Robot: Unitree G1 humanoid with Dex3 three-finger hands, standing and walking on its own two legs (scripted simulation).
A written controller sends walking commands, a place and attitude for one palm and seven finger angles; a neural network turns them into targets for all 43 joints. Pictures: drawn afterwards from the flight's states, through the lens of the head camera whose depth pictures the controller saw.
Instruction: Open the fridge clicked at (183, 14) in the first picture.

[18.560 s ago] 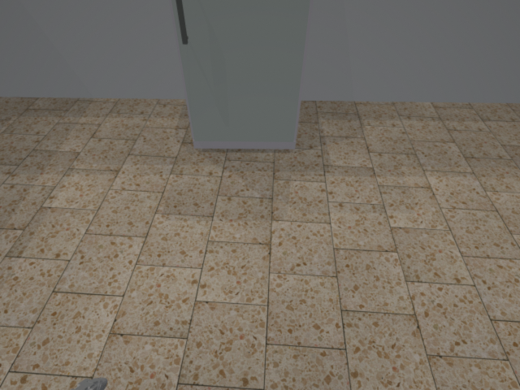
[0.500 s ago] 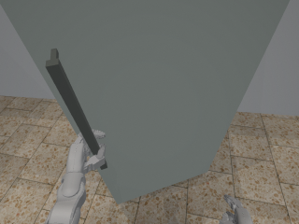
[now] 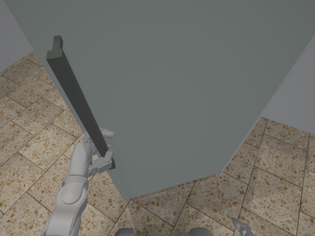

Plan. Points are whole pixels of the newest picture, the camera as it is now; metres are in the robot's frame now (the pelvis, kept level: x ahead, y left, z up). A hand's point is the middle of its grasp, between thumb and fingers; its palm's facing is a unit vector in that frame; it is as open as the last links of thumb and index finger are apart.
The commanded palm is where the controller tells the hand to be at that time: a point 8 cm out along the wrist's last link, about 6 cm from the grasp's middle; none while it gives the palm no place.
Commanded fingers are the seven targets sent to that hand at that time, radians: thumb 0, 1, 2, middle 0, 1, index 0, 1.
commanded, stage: walk backward, drawing the door open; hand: left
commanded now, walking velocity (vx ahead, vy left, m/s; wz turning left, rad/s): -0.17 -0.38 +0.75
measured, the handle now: (93, 123) +0.35 +0.15 +0.11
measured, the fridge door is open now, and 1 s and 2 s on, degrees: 42 73 67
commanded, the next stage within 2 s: stop walking and hold the door back in 0.52 s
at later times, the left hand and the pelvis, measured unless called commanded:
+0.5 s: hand (151, 226) +0.15 +0.02 +0.03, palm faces +0.51 -0.83 -0.24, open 6.0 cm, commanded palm +0.09 +0.05 +0.03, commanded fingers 0.00 0.90 0.90 -0.45 -1.40 -0.45 -1.40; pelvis -0.02 -0.25 +0.00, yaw +26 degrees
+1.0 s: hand out of the picture +0.08 -0.05 +0.03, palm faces +0.76 -0.59 -0.28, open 5.6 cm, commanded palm +0.06 -0.01 +0.03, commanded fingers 0.00 0.90 0.90 -0.45 -1.40 -0.45 -1.40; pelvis -0.03 -0.41 +0.00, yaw +43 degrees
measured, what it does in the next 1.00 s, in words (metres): steps to the right, turning left: right foot, then left foot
